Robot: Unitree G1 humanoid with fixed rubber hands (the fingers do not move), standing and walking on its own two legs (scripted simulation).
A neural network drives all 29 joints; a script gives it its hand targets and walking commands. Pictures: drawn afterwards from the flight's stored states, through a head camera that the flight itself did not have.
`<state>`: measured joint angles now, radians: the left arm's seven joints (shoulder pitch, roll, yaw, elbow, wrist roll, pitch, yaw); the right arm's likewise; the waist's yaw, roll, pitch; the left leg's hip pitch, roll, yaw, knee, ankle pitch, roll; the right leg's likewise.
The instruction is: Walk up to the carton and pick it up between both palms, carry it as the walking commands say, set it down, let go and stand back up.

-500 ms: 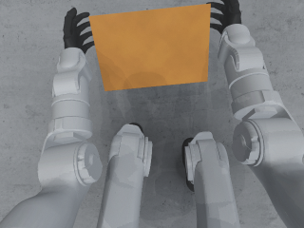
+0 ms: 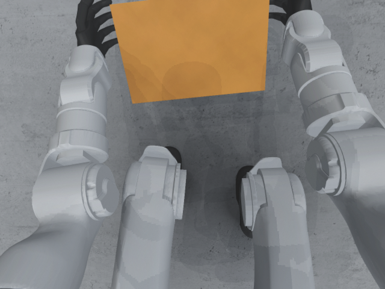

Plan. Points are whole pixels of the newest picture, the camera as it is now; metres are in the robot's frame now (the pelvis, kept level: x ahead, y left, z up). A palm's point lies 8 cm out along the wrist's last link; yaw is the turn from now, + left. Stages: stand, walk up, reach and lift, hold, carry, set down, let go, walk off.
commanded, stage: set down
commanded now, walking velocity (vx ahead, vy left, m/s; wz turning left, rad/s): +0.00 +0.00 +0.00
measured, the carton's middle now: (193, 45) +0.51 +0.07 -0.27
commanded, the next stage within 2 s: none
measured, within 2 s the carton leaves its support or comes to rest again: rests again in 1.98 s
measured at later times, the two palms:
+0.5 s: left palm (94, 47) +0.48 +0.24 -0.19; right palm (294, 17) +0.54 -0.09 -0.19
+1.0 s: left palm (93, 44) +0.48 +0.25 -0.20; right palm (292, 15) +0.55 -0.09 -0.20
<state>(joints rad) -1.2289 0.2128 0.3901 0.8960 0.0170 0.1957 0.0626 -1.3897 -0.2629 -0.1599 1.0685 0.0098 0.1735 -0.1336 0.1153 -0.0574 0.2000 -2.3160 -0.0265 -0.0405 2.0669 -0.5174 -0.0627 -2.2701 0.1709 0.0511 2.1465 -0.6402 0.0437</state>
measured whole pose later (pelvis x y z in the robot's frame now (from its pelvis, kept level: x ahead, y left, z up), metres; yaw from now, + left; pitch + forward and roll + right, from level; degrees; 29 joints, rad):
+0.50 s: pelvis -0.01 +0.00 -0.02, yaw +0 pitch +38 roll +2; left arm -1.33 0.29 0.33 1.04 -0.05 0.16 0.06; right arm -1.49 -0.30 -0.12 1.17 0.04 0.15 -0.09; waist 0.11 -0.05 0.32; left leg -2.29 0.00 -0.02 2.13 -0.50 -0.04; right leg -2.25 0.13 0.03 2.21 -0.62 0.02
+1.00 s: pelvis -0.01 +0.00 -0.03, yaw +0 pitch +37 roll +2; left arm -1.38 0.33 0.33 1.09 -0.07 0.15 0.02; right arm -1.52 -0.30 -0.17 1.17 -0.01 0.15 -0.04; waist 0.10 -0.04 0.35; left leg -2.30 0.02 -0.01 2.15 -0.50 -0.03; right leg -2.26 0.10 0.02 2.24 -0.62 0.00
